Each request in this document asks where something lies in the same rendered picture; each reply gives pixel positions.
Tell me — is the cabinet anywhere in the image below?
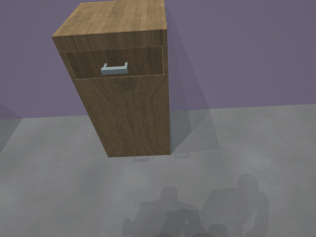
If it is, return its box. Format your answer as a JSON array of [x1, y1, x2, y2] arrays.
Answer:
[[51, 0, 171, 158]]

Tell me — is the drawer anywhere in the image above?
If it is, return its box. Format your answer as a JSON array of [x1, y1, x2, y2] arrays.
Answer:
[[64, 45, 163, 79]]

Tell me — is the handle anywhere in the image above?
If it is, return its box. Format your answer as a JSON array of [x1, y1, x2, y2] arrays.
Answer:
[[101, 62, 128, 75]]

